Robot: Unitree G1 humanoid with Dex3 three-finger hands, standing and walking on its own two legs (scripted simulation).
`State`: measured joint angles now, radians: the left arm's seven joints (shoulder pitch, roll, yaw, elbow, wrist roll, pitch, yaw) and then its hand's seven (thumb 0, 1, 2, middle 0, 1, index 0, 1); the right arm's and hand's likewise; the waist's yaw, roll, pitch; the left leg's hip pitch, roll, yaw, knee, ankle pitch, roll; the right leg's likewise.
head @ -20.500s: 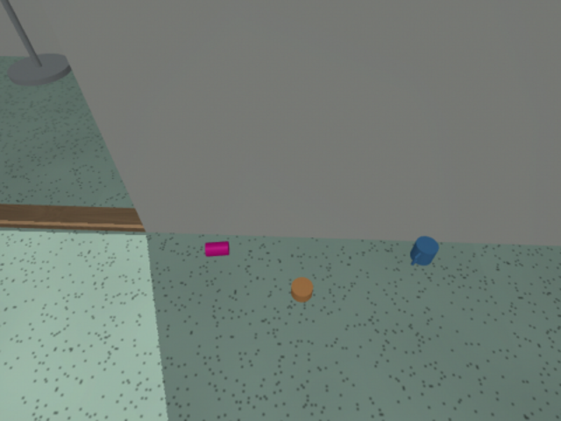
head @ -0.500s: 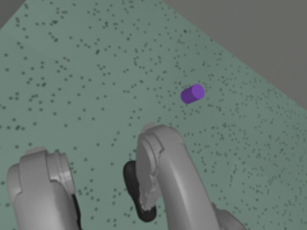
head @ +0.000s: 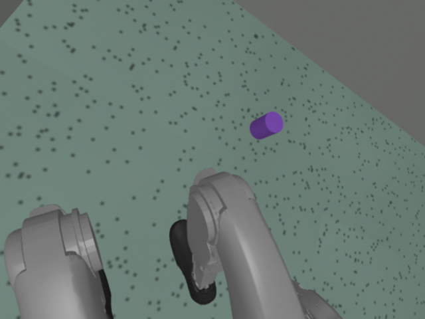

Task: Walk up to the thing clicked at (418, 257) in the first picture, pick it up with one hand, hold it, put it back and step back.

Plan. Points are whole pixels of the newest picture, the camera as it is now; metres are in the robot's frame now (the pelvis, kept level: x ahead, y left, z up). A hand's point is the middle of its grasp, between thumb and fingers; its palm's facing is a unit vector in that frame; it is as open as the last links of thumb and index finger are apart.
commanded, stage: close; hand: left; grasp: from above
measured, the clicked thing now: out of the picture +0.42 +0.34 -0.26
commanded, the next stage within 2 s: settle in 0.16 s
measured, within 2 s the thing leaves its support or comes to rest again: leaves its support in 0.76 s
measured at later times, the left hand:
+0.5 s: hand out of the picture +0.43 +0.34 -0.21, palm faces -0.45 -0.13 -0.89, open 12.0 cm
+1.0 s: hand out of the picture +0.42 +0.35 -0.14, palm faces -0.41 -0.10 -0.91, open 11.3 cm
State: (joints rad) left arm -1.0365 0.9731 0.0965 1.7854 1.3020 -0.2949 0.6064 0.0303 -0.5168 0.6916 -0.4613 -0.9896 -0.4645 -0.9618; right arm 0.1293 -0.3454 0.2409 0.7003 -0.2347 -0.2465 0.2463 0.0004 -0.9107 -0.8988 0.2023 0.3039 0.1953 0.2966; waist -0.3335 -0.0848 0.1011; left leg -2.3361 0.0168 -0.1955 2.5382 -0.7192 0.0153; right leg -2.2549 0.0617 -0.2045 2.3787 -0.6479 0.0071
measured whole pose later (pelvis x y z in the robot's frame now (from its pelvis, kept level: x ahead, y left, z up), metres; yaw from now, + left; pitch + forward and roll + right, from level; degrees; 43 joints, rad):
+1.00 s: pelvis +0.01 +0.00 +0.04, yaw +4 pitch +36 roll -9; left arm -0.84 0.74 0.06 1.27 1.17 -0.11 0.38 -0.01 -0.25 0.59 -0.65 -0.74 -0.62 -0.74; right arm 0.12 -0.29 0.07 0.71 -0.13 -0.11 0.18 0.00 -0.93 -0.91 0.20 0.30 0.20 0.30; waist -0.23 -0.02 -0.06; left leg -2.29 0.00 -0.12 2.37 -0.72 0.01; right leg -2.22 0.04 -0.14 2.27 -0.69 -0.01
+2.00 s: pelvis +0.00 +0.00 +0.17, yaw +9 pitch +34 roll -5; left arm -0.54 0.60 -0.02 0.81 1.02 -0.08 0.13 -0.03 -0.26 0.70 -0.63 -0.71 -0.60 -0.73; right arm 0.18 -0.27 -0.01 0.63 -0.01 0.02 0.05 0.00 -0.93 -0.91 0.20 0.30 0.20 0.30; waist -0.13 0.03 -0.18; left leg -1.91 -0.01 -0.06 1.96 -0.65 0.02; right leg -1.86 0.03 -0.07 1.90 -0.64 0.01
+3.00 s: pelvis +0.07 +0.01 +0.42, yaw +11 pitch +11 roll -1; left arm -0.32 0.38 -0.18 0.84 0.98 0.05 0.16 -0.03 -0.25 0.74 -0.57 -0.76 -0.54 -0.77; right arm 0.27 -0.24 -0.03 0.72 0.03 0.01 -0.04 0.01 -0.91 -0.90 0.21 0.30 0.20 0.30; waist -0.07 0.03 -0.09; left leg -0.68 0.00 0.00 0.88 -0.40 0.01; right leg -0.66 0.03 0.02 0.85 -0.38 0.00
